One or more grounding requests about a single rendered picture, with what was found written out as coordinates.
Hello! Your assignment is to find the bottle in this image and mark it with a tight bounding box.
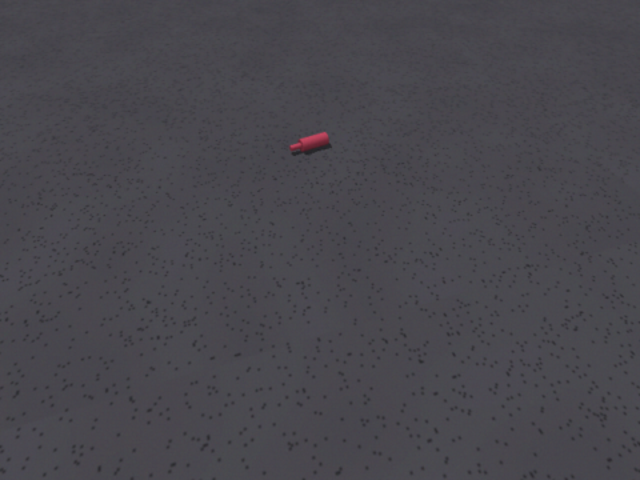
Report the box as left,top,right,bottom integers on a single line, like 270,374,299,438
289,132,329,152

